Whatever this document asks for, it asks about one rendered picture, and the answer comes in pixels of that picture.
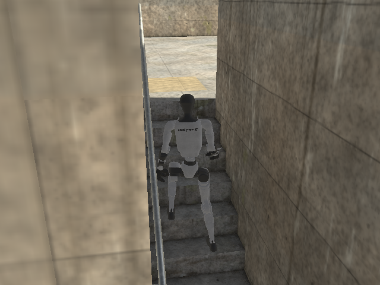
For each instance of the stairs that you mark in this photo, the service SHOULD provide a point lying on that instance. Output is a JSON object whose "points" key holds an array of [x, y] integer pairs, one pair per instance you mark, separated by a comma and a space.
{"points": [[187, 257]]}

